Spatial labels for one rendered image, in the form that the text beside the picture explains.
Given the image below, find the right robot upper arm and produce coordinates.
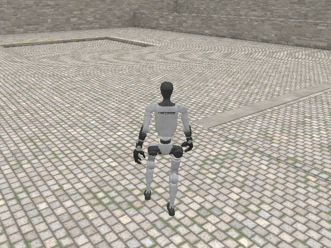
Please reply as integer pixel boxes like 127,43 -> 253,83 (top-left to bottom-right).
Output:
177,104 -> 190,132

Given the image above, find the left robot upper arm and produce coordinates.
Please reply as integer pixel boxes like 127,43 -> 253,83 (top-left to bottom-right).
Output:
142,104 -> 156,133

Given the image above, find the robot right forearm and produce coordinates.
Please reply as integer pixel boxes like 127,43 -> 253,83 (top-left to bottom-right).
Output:
184,125 -> 193,144

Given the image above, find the robot left forearm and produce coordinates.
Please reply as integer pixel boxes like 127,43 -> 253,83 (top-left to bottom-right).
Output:
135,125 -> 147,151

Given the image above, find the right robot hand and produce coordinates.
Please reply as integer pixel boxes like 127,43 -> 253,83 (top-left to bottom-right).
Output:
181,142 -> 193,152

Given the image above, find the robot left foot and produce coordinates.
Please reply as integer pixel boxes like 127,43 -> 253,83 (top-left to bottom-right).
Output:
144,190 -> 151,200

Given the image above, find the robot right thigh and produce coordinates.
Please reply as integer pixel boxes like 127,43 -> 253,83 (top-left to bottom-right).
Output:
169,145 -> 183,184

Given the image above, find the left robot hand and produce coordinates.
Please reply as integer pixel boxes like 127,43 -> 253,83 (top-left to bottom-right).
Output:
133,150 -> 145,164

